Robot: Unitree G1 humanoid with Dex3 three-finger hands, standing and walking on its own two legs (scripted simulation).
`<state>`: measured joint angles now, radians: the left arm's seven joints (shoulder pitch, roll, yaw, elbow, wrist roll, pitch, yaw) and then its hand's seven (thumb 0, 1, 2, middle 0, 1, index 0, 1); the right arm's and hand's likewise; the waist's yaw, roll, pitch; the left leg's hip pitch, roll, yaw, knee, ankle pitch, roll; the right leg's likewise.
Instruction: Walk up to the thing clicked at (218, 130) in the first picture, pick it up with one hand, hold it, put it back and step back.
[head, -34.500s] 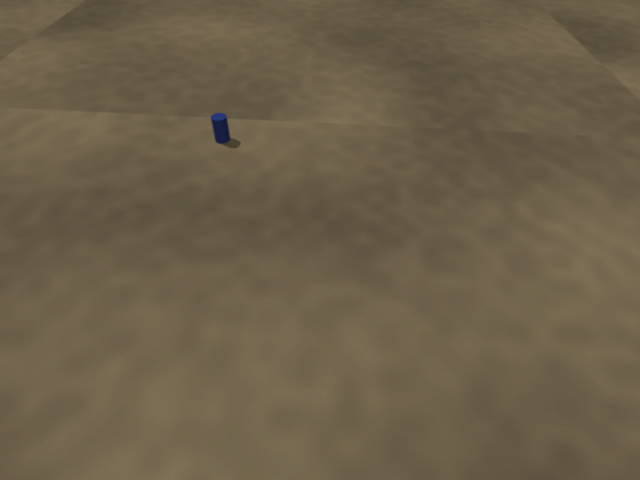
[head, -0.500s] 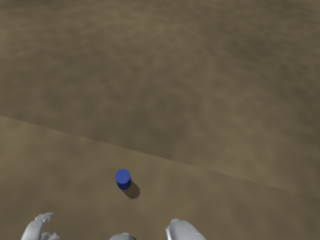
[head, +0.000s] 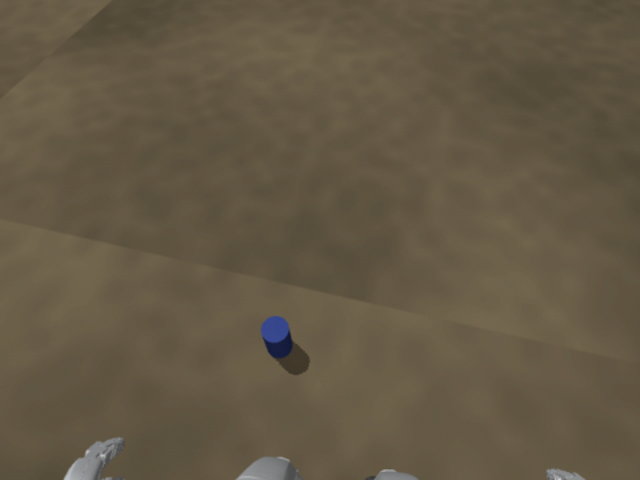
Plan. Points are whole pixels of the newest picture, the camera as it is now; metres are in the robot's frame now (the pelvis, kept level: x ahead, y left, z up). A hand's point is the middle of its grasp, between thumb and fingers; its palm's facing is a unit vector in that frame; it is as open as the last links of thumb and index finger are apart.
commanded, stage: step back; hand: left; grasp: from the side
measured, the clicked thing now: (277, 337) +0.54 +0.16 -0.69
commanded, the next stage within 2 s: none
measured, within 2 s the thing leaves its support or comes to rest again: neither
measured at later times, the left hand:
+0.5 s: hand out of the picture -0.08 +0.29 -0.17, palm faces -0.06 -0.93 -0.37, open 7.4 cm
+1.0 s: hand out of the picture -0.18 +0.26 -0.15, palm faces +0.03 -0.93 -0.38, open 7.4 cm
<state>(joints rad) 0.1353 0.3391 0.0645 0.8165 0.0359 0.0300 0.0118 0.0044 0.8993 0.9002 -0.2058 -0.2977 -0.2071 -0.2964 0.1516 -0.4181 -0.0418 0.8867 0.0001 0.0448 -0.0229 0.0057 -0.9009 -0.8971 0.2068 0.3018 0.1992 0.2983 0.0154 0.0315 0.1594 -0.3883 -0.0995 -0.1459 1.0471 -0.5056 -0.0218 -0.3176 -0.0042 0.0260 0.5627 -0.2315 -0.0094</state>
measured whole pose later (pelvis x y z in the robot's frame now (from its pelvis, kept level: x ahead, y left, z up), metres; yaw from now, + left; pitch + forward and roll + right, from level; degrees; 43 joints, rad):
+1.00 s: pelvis -0.33 -0.01 -0.02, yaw +3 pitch -3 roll +2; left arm 0.07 0.39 0.08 0.74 0.03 0.07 0.01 0.00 0.90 0.90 -0.20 -0.30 -0.21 -0.30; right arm 0.25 -0.35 -0.04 0.90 -0.04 0.03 -0.02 0.01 -0.90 -0.90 0.21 0.30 0.20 0.30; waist 0.00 -0.08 0.21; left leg -0.23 -0.07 0.00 0.65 -0.37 0.02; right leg -0.44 -0.08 -0.03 0.72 -0.24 -0.01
